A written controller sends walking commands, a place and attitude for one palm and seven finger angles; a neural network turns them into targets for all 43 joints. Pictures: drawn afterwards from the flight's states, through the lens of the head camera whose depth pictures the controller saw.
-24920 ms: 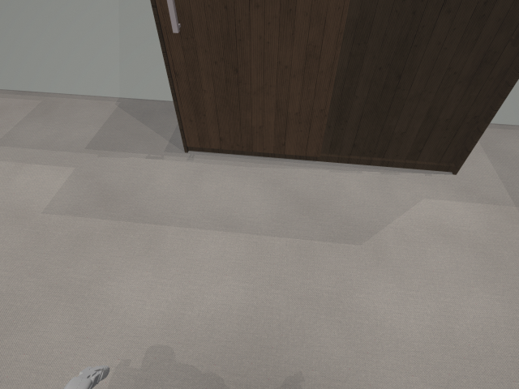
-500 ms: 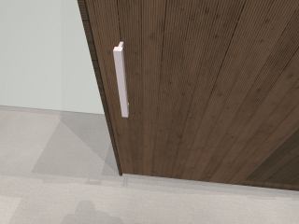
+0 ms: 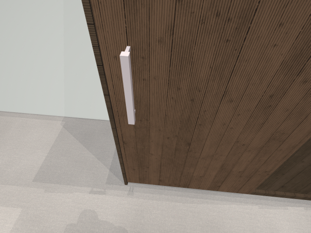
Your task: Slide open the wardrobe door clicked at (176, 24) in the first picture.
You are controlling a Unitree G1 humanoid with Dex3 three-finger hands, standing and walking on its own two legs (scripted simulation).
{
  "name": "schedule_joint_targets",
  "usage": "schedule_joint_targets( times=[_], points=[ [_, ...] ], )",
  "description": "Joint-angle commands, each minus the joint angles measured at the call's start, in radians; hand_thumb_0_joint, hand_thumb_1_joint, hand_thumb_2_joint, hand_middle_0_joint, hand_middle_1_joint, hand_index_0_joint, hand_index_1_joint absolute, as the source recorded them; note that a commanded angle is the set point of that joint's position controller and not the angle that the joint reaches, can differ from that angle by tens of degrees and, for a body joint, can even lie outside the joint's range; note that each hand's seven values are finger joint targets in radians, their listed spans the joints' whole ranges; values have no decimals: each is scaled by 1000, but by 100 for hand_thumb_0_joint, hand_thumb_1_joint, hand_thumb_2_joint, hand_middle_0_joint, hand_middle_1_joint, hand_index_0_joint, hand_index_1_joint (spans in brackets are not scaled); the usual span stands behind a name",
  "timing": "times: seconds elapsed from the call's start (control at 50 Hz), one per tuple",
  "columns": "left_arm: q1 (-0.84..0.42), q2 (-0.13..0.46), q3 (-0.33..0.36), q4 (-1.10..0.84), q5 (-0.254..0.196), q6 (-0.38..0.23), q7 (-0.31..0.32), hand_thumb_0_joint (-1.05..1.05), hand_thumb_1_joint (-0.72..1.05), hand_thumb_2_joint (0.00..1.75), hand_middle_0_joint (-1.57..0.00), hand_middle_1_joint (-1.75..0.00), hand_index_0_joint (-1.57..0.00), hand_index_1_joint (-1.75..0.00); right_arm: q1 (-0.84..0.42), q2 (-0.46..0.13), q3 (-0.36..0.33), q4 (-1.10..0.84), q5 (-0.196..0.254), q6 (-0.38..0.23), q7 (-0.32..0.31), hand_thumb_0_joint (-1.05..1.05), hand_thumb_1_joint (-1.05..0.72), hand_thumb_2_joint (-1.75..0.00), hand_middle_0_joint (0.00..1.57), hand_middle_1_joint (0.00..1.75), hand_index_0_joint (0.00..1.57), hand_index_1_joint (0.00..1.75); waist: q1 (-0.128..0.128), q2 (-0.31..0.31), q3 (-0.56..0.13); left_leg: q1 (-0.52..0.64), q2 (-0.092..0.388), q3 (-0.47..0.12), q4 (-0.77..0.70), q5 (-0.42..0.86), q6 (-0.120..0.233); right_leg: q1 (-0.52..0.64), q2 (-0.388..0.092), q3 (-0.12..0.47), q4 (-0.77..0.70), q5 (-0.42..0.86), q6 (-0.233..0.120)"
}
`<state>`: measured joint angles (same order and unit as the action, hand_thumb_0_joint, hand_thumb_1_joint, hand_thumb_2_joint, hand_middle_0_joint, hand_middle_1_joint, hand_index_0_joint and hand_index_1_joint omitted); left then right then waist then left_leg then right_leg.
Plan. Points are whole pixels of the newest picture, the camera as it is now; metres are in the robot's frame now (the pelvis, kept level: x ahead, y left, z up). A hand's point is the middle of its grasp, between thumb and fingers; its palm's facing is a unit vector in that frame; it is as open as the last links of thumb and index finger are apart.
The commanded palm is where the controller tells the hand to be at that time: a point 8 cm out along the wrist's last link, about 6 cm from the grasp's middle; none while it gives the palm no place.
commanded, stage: look again from close up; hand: left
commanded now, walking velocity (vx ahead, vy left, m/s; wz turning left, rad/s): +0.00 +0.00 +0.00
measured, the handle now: (130, 89) +0.52 +0.12 +0.08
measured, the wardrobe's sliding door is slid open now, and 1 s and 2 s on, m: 0.00 0.00 0.00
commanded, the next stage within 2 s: raise the hand with hooked fingers in 0.50 s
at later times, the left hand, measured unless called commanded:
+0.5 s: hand out of the picture -0.01 +0.15 -0.18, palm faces +0.04 -0.99 -0.15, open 7.4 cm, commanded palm none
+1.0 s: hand (109, 199) +0.21 +0.13 -0.02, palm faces -0.03 -1.00 +0.02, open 8.4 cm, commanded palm +0.14 +0.22 -0.03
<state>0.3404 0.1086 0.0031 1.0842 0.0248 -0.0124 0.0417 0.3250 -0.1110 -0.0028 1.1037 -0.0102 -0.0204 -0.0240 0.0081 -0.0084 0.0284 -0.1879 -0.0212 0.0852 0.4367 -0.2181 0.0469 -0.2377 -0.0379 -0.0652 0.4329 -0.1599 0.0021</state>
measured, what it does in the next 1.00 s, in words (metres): stands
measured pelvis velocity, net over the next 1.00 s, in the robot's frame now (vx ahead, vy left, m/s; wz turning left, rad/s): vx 0.01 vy -0.02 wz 0.01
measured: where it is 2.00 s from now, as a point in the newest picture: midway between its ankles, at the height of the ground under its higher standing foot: outside the picture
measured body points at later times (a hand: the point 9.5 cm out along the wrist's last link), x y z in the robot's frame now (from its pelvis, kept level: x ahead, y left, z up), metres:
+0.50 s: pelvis +0.01 +0.00 +0.00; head +0.02 +0.00 +0.45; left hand -0.01 +0.20 -0.16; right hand -0.01 -0.21 -0.16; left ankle +0.02 +0.09 -0.74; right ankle +0.05 -0.12 -0.74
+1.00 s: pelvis +0.01 -0.02 -0.05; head +0.03 +0.00 +0.40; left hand +0.20 +0.19 -0.02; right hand +0.22 -0.28 -0.07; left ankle +0.02 +0.09 -0.74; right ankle +0.05 -0.12 -0.74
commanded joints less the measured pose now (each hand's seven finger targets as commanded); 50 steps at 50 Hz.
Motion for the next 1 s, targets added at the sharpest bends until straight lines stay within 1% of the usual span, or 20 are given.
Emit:
schedule_joint_targets(
  times=[0.0, 0.14, 0.54, 0.56, 0.58, 0.6, 0.62, 0.64, 0.66, 0.68, 0.7, 0.72, 0.76, 0.82, 0.84, 0.86, 0.9, 0.92, 0.96, 0.98],
  points=[
    [84, 75, 12, -28, -5, -15, 1, 0, 90, 90, -20, -30, -20, -30, 67, -84, -11, -26, 0, -10, -5, 0, -90, -90, 20, 30, 20, 30, -2, -1, 65, -113, 121, -139, -149, -80, -16, 40, -74, 100, -77, -32, -35],
    [85, 76, 12, -25, -4, -12, 0, 0, 90, 90, -20, -30, -20, -30, 66, -86, -12, -22, -2, -7, -4, 0, -90, -90, 20, 30, 20, 30, -2, 9, 83, -119, 122, -143, -160, -128, -16, 19, -70, 104, -83, -71, -35],
    [79, 72, 11, -19, -7, -16, 0, 0, 90, 90, -20, -30, -20, -30, 73, -78, -10, -11, -1, -13, -7, 0, -90, -90, 20, 30, 20, 30, -4, 1, 60, -82, 125, -125, -145, -57, -17, 32, -71, 107, -75, -23, -37],
    [80, 73, 10, -19, -6, -16, 1, 0, 90, 90, -20, -30, -20, -30, 72, -78, -9, -11, -1, -12, -7, 0, -90, -90, 20, 30, 20, 30, -2, 7, 65, -85, 127, -125, -144, -52, -16, 34, -71, 105, -76, -17, -38],
    [132, 125, 2, 26, 2, -22, 36, 0, 90, 90, -20, -30, -20, -30, -72, -139, -13, -82, 7, -17, 0, 0, -90, -90, 20, 30, 20, 30, 42, 14, 61, -80, 140, -63, 45, 44, -40, 0, -106, 125, -35, 193, -33],
    [-641, 294, 31, -1571, -227, -229, 23, 0, 88, 89, -20, -32, -20, -32, -49, -323, -15, -469, 37, -163, -40, 0, -90, -90, 20, 30, 20, 30, -129, 203, -452, 156, 29, -87, -57, 49, -37, 113, -2, 43, 35, 52, -22],
    [-280, 260, 65, -1323, -149, -166, 80, 0, 85, 88, -20, -33, -20, -33, -144, -225, 25, -395, 56, -266, -68, 0, -90, -90, 20, 30, 20, 30, -32, 255, -389, 112, 59, -81, -100, -1, -35, 63, 33, 16, 89, -81, -52],
    [-125, 98, -7, -1031, -144, -122, 114, 0, 83, 87, -21, -34, -21, -34, -112, -225, 6, -287, 40, -288, -70, 0, -90, -90, 20, 30, 20, 30, -47, 198, -238, -24, 57, -88, -98, -102, -49, 15, 27, -5, 75, -99, -44],
    [98, -10, -74, -936, -152, -14, 129, 0, 81, 86, -21, -36, -21, -36, -66, -192, -6, -324, 68, -286, -55, 0, -90, -90, 20, 30, 20, 30, -39, 137, -115, -125, 62, -136, -110, -188, -53, -49, 20, -26, 66, -154, -33],
    [-7, -50, -149, -1158, -186, 3, 113, 0, 78, 85, -21, -37, -21, -37, -82, -206, 0, -411, 89, -302, -54, 0, -90, -90, 20, 30, 20, 30, -58, 71, -1, -161, 63, -144, -94, -230, -41, -87, 24, -22, 61, -184, -29],
    [-47, 4, -120, -1253, -200, -50, 99, 0, 76, 84, -21, -39, -21, -39, -102, -243, -11, -434, 86, -330, -68, 0, -90, -90, 20, 30, 20, 30, -57, 34, -26, -143, 61, -138, -59, -245, -36, -93, 18, -15, 49, -231, -21],
    [-22, 29, -112, -1272, -190, -97, 92, 0, 74, 83, -21, -40, -21, -40, -120, -260, -18, -450, 76, -356, -73, 0, -90, -90, 20, 30, 20, 30, -63, -26, 0, -161, 49, -140, -28, -259, -34, -128, 20, -2, 34, -287, -19],
    [29, 29, -81, -1157, -172, -156, 68, 0, 69, 81, -22, -43, -22, -43, -110, -267, -32, -497, 52, -367, -61, 0, -90, -90, 20, 30, 20, 30, -72, -178, 80, -240, 22, -140, 61, -244, -32, -233, 19, -5, 51, -359, -17],
    [281, 26, 22, -965, -212, -319, -68, 0, 62, 78, -22, -48, -22, -48, -145, -259, -65, -572, 27, -351, -22, 0, -90, -90, 20, 30, 20, 30, 13, -332, 46, -389, 7, -95, 192, -214, -51, -316, 23, -11, 146, -447, -18],
    [348, 57, 81, -963, -233, -382, -126, 0, 60, 77, -22, -50, -22, -50, -163, -260, -76, -600, 23, -336, -4, 0, -90, -90, 20, 30, 20, 30, 34, -310, 7, -409, 0, -78, 229, -183, -60, -298, 28, -7, 178, -414, -24],
    [421, 131, 184, -916, -245, -428, -189, 0, 57, 76, -22, -51, -22, -51, -174, -270, -94, -630, 22, -311, 20, 0, -90, -90, 20, 30, 20, 30, 68, -219, -28, -403, -13, -63, 259, -131, -68, -247, 27, 7, 210, -333, -41],
    [375, 210, 249, -965, -251, -517, -300, 0, 53, 74, -23, -54, -23, -54, -223, -275, -101, -696, 18, -273, 37, 0, -90, -90, 20, 30, 20, 30, 59, -139, -101, -451, -30, -40, 336, -66, -67, -206, 17, 25, 298, -160, -48],
    [402, 236, 282, -1005, -238, -519, -319, 0, 50, 73, -23, -55, -23, -55, -234, -263, -103, -730, 23, -257, 39, 0, -90, -90, 20, 30, 20, 30, 82, -83, -157, -463, -34, -30, 353, -35, -56, -180, 15, 36, 333, -83, -47],
    [348, 267, 299, -1158, -246, -506, -322, 0, 46, 71, -23, -58, -23, -58, -229, -249, -99, -761, 26, -221, 35, 0, -90, -90, 20, 30, 20, 30, 99, 88, -223, -454, -28, -25, 367, 9, -50, -185, 16, 50, 383, -13, -51],
    [285, 245, 266, -1276, -261, -507, -319, 0, 43, 70, -23, -60, -23, -60, -238, -241, -89, -791, 28, -213, 32, 0, -90, -90, 20, 30, 20, 30, 89, 154, -265, -439, -21, -27, 370, 23, -46, -189, 18, 51, 399, 3, -51]
  ],
)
